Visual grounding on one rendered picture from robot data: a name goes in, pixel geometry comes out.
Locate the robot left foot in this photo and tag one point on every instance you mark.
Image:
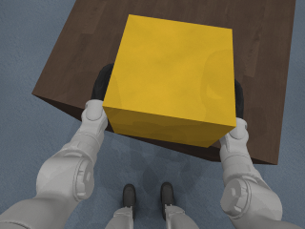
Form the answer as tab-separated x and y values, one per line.
129	198

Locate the right robot upper arm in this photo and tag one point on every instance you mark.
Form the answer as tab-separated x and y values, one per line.
251	206

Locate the right robot hand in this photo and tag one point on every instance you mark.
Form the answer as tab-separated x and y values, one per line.
239	100

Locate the robot left thigh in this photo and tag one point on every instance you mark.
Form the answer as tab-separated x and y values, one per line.
120	222

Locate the pedestal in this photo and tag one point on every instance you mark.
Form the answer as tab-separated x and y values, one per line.
262	33

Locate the left robot forearm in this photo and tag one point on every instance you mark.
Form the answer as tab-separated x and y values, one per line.
89	137

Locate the left robot upper arm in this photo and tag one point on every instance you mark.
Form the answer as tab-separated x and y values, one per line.
62	183

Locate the right robot forearm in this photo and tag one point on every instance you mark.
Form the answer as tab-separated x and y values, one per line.
235	159

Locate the left robot hand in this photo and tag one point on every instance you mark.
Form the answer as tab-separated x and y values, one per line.
101	83

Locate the carton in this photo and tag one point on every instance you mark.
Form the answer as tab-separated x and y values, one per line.
172	81

